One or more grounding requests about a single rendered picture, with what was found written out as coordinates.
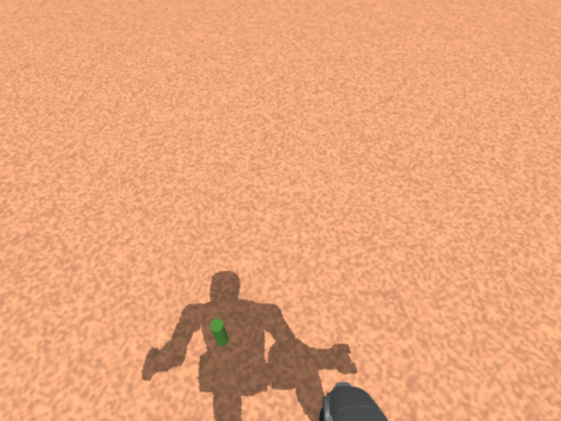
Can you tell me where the can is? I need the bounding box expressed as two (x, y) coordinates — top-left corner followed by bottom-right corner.
(210, 318), (229, 346)

